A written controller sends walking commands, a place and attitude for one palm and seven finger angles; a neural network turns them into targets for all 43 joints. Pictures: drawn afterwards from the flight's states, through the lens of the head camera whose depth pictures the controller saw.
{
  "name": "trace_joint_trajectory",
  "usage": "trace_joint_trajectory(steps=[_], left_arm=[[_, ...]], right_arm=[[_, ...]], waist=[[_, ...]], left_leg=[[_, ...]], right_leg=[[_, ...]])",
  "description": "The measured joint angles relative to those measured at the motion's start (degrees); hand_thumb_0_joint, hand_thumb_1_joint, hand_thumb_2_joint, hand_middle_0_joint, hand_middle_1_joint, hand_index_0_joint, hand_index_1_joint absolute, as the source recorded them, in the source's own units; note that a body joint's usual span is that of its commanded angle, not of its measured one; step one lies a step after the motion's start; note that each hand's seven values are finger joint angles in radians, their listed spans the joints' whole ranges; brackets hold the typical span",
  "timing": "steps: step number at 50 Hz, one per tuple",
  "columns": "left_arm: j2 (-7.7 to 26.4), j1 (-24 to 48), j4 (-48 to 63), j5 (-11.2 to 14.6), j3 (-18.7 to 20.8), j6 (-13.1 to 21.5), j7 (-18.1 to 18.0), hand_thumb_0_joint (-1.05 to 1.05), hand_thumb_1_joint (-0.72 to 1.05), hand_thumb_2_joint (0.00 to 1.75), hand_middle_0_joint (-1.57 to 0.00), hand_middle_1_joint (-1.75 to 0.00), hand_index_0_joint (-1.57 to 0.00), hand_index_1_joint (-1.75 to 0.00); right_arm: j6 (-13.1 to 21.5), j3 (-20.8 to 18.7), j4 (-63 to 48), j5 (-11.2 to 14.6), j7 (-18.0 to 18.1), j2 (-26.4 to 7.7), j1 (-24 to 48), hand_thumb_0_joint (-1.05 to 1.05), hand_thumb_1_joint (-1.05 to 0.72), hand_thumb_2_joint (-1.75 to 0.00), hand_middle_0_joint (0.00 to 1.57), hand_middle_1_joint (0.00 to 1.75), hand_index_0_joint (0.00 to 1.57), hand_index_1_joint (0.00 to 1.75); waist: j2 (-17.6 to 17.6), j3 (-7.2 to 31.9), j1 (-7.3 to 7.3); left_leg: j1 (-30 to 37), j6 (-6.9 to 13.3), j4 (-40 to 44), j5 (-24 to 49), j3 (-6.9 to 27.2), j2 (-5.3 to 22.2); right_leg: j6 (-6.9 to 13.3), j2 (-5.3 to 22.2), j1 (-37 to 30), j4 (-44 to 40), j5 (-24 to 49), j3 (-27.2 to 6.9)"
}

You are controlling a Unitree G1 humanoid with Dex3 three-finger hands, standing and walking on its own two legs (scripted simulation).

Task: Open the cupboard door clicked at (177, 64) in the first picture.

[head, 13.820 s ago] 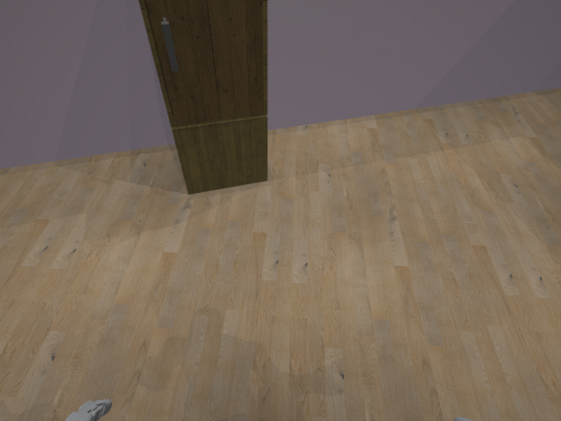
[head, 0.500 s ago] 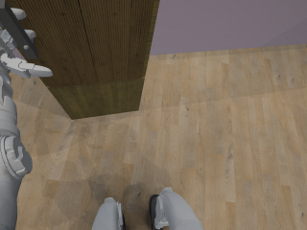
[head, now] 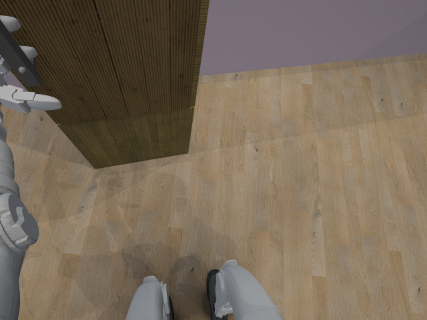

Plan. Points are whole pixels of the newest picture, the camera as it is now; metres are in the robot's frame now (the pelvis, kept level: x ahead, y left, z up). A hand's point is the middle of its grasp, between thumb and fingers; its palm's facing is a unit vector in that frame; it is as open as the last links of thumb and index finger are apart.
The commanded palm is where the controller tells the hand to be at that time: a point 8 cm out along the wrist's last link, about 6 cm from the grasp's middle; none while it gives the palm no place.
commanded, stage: close the thumb around the handle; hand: left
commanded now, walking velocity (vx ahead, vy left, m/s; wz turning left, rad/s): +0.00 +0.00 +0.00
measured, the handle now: (11, 41) +0.59 +0.29 +0.06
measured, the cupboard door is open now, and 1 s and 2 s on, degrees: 0 2 47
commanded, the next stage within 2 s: pull the door open along its arc in 0.72 s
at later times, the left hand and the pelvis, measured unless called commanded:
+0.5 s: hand (22, 70) +0.53 +0.26 +0.06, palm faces +0.13 -0.99 -0.02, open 8.0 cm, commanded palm +0.50 +0.29 +0.06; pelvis +0.00 +0.01 +0.00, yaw +0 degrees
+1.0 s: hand (26, 74) +0.52 +0.25 +0.06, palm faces +0.13 -0.99 -0.01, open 6.0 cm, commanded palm +0.48 +0.28 +0.06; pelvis +0.00 +0.01 +0.00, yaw +0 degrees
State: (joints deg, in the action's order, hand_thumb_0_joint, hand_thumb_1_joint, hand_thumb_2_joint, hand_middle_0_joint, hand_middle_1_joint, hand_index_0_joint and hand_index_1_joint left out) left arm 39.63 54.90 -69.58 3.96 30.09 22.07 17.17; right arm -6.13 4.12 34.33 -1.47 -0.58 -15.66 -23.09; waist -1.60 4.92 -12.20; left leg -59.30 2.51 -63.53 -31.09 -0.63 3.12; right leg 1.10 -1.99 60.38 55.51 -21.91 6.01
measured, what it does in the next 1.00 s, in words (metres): stands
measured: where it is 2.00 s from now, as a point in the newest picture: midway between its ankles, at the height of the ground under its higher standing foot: outside the picture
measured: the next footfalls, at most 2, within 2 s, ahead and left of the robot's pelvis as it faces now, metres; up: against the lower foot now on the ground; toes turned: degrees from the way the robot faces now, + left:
none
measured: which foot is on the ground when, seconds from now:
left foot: down 0.00-1.00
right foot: down 0.00-1.00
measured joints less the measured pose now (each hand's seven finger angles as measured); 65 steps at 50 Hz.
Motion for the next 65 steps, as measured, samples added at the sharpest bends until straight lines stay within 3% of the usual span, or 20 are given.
trace_joint_trajectory(steps=[6, 11, 31, 47, 57, 63, 65], left_arm=[[0.07, 0.97, -0.99, -0.48, -0.47, 0.25, -0.52, -0.01, -0.47, 0.31, -0.29, -1.2, -0.31, -1.2], [-0.36, 1.25, -0.82, -0.57, -0.89, 0.8, -1.02, -0.01, -0.33, 0.37, -0.3, -1.21, -0.32, -1.22], [-1.04, 0.44, -0.43, -0.35, -0.74, 0.93, -1.78, 0.01, 0.66, 0.8, -0.33, -1.3, -0.37, -1.31], [-1.97, -0.86, 1.2, 0.26, -0.42, 0.69, -1.99, 0.01, 0.7, 0.82, -0.31, -1.32, -0.33, -1.34], [-8.39, -13.25, 12.57, 4.36, -2.38, 0.32, -1.86, 0.01, 0.7, 0.77, -0.3, -1.32, -0.32, -1.33], [-15.69, -25.64, 24.58, 7.61, -7.01, 0.01, -3.19, 0.01, 0.69, 0.74, -0.29, -1.32, -0.31, -1.33], [-19.63, -30.34, 30.34, 7.98, -9.48, -0.31, -7.03, 0.01, 0.69, 0.74, -0.29, -1.31, -0.31, -1.32]], right_arm=[[0.35, -0.04, -0.11, -0.12, 0.18, -0.25, 0.41, 0.01, -0.9, -0.9, 0.2, 0.3, 0.21, 0.3], [0.43, -0.09, 0.05, -0.3, 0.06, -0.32, 0.57, 0.01, -0.9, -0.9, 0.2, 0.3, 0.21, 0.3], [0.37, 0.04, 0.48, -0.38, -0.09, 0.16, -0.03, 0.01, -0.9, -0.9, 0.2, 0.3, 0.21, 0.3], [0.3, -0.26, -0.22, -0.23, -0.2, 0.07, 0.3, 0.01, -0.9, -0.9, 0.2, 0.3, 0.21, 0.3], [-0.62, -1.45, -1.55, 1.0, -1.07, 0.39, -0.19, 0.01, -0.9, -0.9, 0.2, 0.3, 0.21, 0.3], [-0.06, -2.59, -3.04, 1.89, -1.99, 0.83, 0.48, 0.01, -0.9, -0.9, 0.2, 0.3, 0.21, 0.3], [0.75, -3.24, -3.55, 1.92, -2.49, 1.0, 1.05, 0.01, -0.9, -0.9, 0.2, 0.3, 0.21, 0.3]], waist=[[0.12, 0.01, -0.31], [0.06, -0.02, -0.2], [-0.36, 0.01, -0.21], [-0.07, 0.19, 0.02], [-0.25, 1.61, 2.22], [-0.17, 3.21, 4.3], [-0.31, 3.79, 5.29]], left_leg=[[-0.31, 0.14, -0.4, 0.03, 0.15, -0.22], [-0.77, 0.27, -0.81, 0.01, 0.09, -0.39], [-0.29, 0.55, -0.57, -0.07, -0.19, -0.44], [0.11, 0.41, -0.34, -0.06, -0.45, -0.23], [4.79, 0.45, 3.08, 0.31, -1.73, -0.14], [9.43, 0.48, 6.29, 0.81, -2.53, -0.6], [10.77, 0.46, 7.14, 0.9, -2.72, -0.77]], right_leg=[[-0.13, 0.23, 0.16, 0.3, 0.0, 0.13], [-0.29, 0.41, 0.6, 0.69, -0.01, 0.06], [-0.62, 0.37, 0.15, 0.3, 0.11, -0.29], [-0.46, 0.12, 0.02, 0.3, 0.13, -0.59], [-0.59, -0.21, -3.85, -2.29, 0.47, -1.94], [-0.77, 0.01, -7.87, -4.47, 0.52, -2.84], [-0.85, 0.12, -9.04, -5.02, 0.48, -3.08]])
